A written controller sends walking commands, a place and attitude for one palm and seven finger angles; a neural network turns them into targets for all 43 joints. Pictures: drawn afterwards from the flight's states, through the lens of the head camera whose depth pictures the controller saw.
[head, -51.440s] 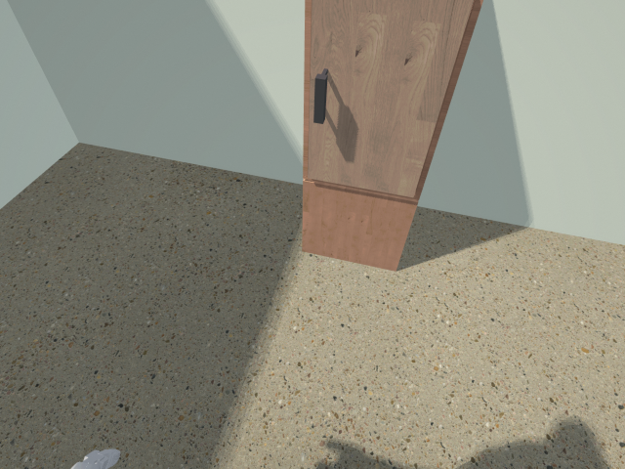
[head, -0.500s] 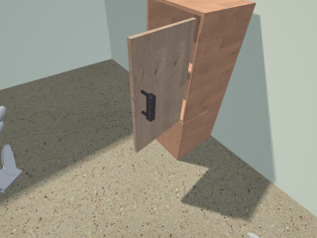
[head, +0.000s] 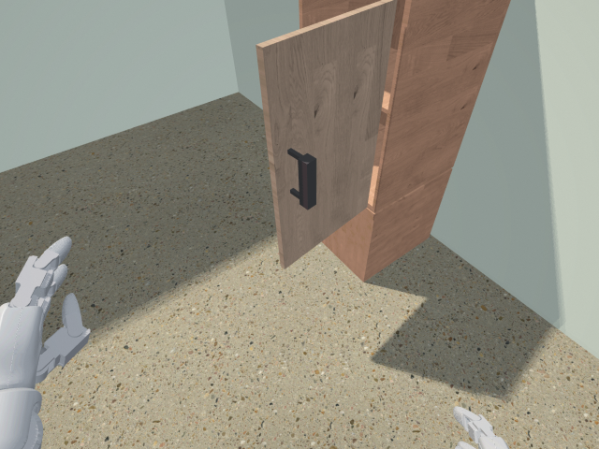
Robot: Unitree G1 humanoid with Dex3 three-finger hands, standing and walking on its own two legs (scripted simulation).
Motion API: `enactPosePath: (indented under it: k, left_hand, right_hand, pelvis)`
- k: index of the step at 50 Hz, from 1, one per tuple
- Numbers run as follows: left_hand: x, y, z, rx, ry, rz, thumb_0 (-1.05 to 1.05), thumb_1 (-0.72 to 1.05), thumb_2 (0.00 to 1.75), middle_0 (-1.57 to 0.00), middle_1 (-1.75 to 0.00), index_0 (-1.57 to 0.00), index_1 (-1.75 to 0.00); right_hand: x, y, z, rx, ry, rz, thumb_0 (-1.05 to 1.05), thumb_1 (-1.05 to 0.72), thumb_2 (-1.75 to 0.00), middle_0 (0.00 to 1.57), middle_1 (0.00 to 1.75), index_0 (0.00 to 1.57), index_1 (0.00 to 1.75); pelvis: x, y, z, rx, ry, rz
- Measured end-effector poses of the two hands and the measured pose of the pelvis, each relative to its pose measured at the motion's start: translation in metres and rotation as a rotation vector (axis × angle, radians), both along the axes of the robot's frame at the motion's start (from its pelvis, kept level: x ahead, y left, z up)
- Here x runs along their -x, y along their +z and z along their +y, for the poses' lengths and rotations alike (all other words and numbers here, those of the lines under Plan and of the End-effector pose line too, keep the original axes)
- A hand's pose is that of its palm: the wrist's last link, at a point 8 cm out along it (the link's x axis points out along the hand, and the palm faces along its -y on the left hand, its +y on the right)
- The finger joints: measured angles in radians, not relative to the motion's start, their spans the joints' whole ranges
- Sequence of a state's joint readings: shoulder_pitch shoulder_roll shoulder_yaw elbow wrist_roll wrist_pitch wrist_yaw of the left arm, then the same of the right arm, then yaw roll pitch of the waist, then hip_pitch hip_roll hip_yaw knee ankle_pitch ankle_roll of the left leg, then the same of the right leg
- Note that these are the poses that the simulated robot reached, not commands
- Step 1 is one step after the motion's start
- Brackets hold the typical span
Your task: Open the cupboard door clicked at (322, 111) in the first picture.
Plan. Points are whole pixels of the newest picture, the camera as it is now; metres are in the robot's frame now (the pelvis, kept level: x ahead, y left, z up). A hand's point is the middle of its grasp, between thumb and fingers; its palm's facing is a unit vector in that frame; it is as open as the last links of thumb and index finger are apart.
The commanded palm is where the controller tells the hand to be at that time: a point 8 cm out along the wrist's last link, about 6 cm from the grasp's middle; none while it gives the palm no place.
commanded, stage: let the arm hang, fingers relaxed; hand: left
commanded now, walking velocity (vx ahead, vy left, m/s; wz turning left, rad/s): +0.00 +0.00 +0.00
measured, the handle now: (300, 178) +0.65 +0.05 -0.02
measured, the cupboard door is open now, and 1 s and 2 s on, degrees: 97 97 97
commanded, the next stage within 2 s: look to check the result in 1.04 s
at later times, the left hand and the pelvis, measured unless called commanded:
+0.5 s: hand out of the picture -0.02 +0.22 -0.16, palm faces +0.03 -0.97 -0.25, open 7.2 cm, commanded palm none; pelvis -0.01 +0.01 +0.02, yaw +0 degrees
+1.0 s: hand out of the picture +0.01 +0.19 -0.16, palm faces +0.01 -0.98 -0.20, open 7.3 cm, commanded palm none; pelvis -0.01 +0.02 +0.02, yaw -1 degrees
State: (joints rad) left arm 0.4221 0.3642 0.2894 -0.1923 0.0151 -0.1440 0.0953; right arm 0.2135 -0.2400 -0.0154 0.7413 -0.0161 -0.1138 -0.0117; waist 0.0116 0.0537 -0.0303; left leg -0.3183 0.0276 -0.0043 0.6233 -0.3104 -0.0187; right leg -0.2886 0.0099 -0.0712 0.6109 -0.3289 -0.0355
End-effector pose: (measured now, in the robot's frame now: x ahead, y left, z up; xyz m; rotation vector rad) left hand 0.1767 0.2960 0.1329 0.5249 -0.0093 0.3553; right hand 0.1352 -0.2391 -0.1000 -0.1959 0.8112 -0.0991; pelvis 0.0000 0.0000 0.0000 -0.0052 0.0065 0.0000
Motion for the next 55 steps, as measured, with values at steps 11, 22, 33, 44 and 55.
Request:
enactPosePath:
  k: [11,22,33,44,55]
  left_hand:
    - [0.108,-0.265,-0.078,0.547,0.101,1.113,0.0,0.95,0.89,-0.2,-0.3,-0.2,-0.3]
    - [0.192,-0.261,-0.037,0.513,0.266,1.332,-0.01,0.96,0.89,-0.2,-0.3,-0.2,-0.3]
    - [0.207,-0.253,-0.032,0.485,0.287,1.367,0.0,0.91,0.89,-0.2,-0.3,-0.2,-0.3]
    - [0.178,-0.26,-0.054,0.517,0.207,1.307,0.0,0.91,0.89,-0.2,-0.3,-0.2,-0.3]
    - [0.172,-0.26,-0.053,0.513,0.211,1.309,0.01,0.91,0.89,-0.2,-0.3,-0.2,-0.3]
  right_hand:
    - [0.061,-0.013,-0.006,0.058,-0.067,0.319,0.0,-0.9,-0.9,0.2,0.3,0.2,0.3]
    - [0.143,-0.026,0.024,-0.002,-0.1,0.601,0.0,-0.9,-0.9,0.2,0.3,0.2,0.3]
    - [0.159,-0.037,0.044,-0.066,-0.119,0.612,0.0,-0.9,-0.9,0.2,0.3,0.2,0.3]
    - [0.156,-0.034,0.039,-0.054,-0.137,0.582,0.0,-0.91,-0.9,0.2,0.3,0.2,0.3]
    - [0.158,-0.032,0.034,-0.046,-0.144,0.603,0.0,-0.91,-0.9,0.2,0.3,0.2,0.3]
  pelvis:
    - [0.006,0.004,0.004,-0.012,0.005,-0.029]
    - [0.009,0.015,0.011,0.008,0.011,-0.034]
    - [0.012,0.016,0.019,-0.002,-0.008,-0.045]
    - [0.012,0.016,0.018,-0.006,-0.016,-0.047]
    - [0.008,0.017,0.015,-0.005,-0.013,-0.043]
